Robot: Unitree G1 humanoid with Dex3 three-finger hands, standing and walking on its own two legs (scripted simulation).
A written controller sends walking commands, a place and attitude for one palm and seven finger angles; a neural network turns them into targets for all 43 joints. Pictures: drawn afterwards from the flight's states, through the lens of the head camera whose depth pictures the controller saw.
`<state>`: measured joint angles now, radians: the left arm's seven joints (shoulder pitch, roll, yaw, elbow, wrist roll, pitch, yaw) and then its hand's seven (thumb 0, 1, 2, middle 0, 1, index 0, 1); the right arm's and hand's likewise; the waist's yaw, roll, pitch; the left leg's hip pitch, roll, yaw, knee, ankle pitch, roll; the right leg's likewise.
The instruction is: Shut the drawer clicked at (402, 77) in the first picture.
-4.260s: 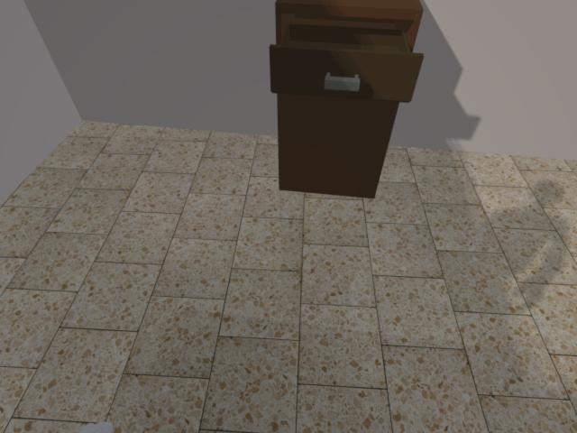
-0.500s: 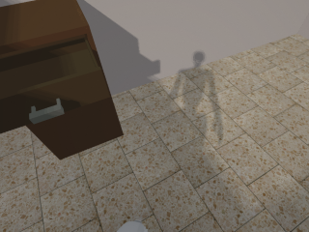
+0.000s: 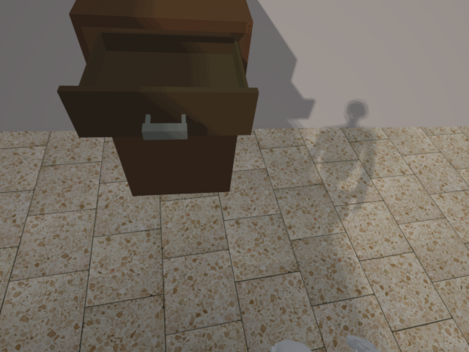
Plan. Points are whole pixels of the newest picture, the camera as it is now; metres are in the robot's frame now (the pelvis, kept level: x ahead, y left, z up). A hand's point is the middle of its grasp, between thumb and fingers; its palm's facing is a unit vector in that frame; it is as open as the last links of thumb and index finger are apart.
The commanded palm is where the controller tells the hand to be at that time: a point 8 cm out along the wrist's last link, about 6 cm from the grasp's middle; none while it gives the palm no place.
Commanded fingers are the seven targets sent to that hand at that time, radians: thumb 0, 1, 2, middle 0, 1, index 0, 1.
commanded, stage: turn to face it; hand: left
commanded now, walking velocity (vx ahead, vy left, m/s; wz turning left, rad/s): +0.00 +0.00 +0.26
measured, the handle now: (165, 124) +0.58 +0.22 -0.01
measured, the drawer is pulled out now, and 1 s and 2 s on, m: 0.28 0.28 0.28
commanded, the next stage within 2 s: take the last steps up to it in 0.16 s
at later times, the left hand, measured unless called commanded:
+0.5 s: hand out of the picture +0.03 +0.14 -0.15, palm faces +0.18 -0.95 -0.24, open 7.3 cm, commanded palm none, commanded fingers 0.00 0.90 0.90 -0.20 -0.30 -0.20 -0.30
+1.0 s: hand out of the picture +0.08 +0.20 -0.18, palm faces +0.18 -0.97 -0.14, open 7.4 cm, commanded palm none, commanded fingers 0.00 0.90 0.90 -0.20 -0.30 -0.20 -0.30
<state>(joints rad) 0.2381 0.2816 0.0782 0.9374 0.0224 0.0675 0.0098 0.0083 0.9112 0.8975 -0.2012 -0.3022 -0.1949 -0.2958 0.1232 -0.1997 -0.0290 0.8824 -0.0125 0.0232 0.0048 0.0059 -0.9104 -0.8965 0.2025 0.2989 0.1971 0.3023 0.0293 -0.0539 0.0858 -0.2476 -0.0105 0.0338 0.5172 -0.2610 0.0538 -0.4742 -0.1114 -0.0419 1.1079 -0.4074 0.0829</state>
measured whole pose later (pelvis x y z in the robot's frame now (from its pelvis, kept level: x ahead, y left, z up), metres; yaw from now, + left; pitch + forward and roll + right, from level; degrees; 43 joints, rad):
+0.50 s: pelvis +0.02 -0.04 +0.01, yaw +8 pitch -1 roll +1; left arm 0.31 0.15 0.04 0.99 0.02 -0.02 0.02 0.00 0.93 0.90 -0.20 -0.30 -0.20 -0.30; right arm 0.30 -0.21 -0.07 1.05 -0.03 0.04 0.02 0.01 -0.91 -0.90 0.20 0.30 0.19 0.30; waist -0.02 0.03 0.00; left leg -0.45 0.03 0.00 1.04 -0.29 -0.01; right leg -0.11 -0.02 -0.11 0.38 -0.25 -0.04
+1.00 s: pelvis +0.12 +0.03 +0.01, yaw +6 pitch -1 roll +0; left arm 0.35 0.18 0.07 1.11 0.04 0.01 -0.01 0.01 0.91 0.90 -0.20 -0.30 -0.19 -0.30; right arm 0.27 -0.14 -0.05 1.04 -0.01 -0.08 -0.03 -0.02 -0.96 -0.90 0.20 0.30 0.20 0.30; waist 0.02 -0.07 0.01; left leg -0.10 0.03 0.17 0.38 -0.25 0.03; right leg -0.51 -0.11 -0.06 1.07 -0.24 0.01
